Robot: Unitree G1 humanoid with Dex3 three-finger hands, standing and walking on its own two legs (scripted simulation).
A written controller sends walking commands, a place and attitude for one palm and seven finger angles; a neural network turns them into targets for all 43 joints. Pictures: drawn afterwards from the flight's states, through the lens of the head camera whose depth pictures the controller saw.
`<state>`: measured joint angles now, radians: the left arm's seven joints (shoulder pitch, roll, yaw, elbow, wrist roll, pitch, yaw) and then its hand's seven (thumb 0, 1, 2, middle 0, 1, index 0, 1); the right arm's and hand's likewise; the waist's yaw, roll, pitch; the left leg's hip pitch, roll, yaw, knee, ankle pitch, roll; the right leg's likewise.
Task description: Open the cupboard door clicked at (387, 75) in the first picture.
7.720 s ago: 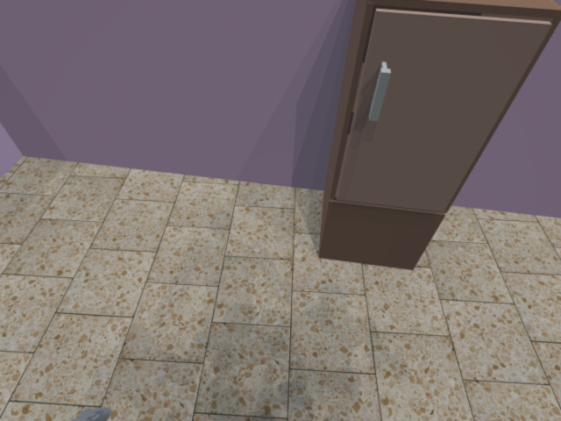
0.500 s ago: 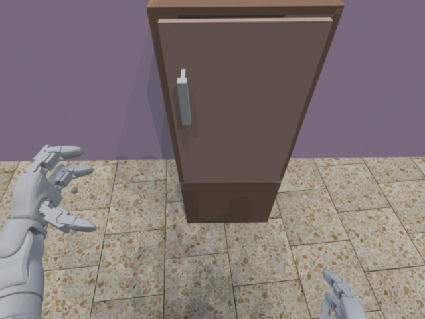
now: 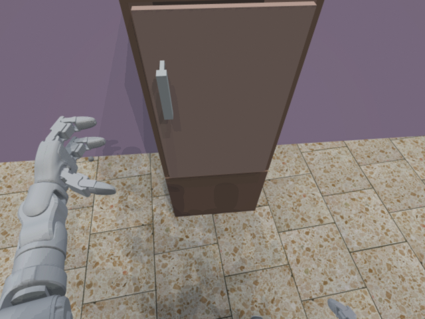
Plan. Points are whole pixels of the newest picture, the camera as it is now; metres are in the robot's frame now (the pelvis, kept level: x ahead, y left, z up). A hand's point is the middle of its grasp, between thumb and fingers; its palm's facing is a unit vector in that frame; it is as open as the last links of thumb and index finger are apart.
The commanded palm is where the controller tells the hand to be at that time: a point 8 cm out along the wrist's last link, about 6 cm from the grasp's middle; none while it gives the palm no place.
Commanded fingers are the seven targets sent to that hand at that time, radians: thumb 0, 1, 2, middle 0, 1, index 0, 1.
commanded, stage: move the hooked fingers beside the handle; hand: left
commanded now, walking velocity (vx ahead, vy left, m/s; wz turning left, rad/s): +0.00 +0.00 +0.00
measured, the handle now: (165, 90) +0.59 +0.13 +0.08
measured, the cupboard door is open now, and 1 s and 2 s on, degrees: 0 0 0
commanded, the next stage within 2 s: slide the fingers in behind the handle in 1.82 s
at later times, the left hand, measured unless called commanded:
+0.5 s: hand (112, 132) +0.45 +0.22 +0.08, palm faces +0.10 -0.99 +0.00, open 14.0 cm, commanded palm +0.42 +0.26 +0.08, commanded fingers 0.00 -0.50 0.30 -0.30 -1.20 -0.30 -1.20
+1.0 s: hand (139, 107) +0.52 +0.18 +0.08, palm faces +0.10 -0.99 -0.01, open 14.0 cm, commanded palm +0.50 +0.23 +0.07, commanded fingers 0.00 -0.50 0.30 -0.30 -1.20 -0.30 -1.20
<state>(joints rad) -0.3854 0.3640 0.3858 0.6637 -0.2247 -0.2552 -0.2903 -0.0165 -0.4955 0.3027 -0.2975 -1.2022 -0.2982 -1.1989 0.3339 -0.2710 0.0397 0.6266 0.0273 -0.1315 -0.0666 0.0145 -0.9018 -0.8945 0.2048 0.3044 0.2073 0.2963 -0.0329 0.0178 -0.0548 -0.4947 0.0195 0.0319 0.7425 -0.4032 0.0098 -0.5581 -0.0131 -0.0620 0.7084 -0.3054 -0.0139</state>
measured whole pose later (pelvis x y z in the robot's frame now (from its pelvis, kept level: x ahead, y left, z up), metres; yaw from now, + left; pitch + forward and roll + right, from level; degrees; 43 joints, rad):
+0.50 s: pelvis -0.01 +0.00 -0.01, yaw +0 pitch +13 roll -1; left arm -0.72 0.41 0.38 1.02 -0.14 -0.35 -0.22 -0.02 -0.50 0.30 -0.30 -1.20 -0.30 -1.20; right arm 0.35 -0.27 0.03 0.64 0.01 -0.05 -0.04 0.01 -0.90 -0.89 0.20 0.30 0.21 0.30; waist -0.08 0.00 -0.07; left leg -0.62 0.02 0.03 0.82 -0.42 0.02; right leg -0.67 -0.01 -0.06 0.76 -0.31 -0.01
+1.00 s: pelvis -0.01 +0.00 -0.02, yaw -1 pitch +19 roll -1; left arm -1.00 0.50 0.43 1.26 -0.04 -0.38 -0.12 -0.02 -0.50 0.30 -0.30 -1.20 -0.30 -1.20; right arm 0.44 -0.27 0.04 0.65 -0.04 0.02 0.00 0.01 -0.90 -0.89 0.20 0.30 0.21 0.30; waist -0.18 0.02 -0.08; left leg -0.77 0.04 0.03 0.88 -0.44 0.02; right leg -0.82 0.00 -0.06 0.81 -0.32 -0.01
